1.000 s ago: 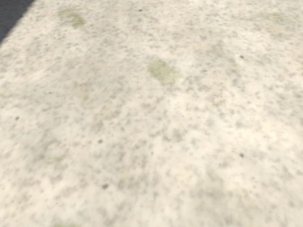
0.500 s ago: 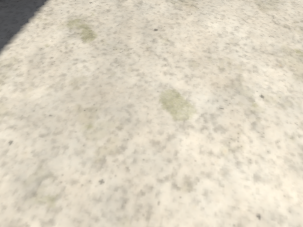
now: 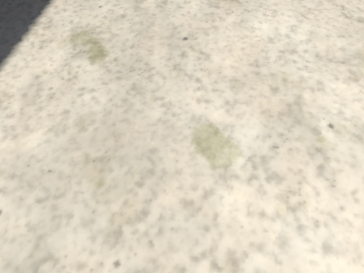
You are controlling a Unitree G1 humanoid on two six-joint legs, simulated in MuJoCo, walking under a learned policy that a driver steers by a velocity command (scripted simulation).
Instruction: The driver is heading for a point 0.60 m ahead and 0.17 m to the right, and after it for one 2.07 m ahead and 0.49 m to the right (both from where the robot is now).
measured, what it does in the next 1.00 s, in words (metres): steps on the spot, turning right: left foot, then left foot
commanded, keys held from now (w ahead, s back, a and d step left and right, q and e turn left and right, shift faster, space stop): no key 0.20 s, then e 0.66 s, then w+e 0.12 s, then w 0.02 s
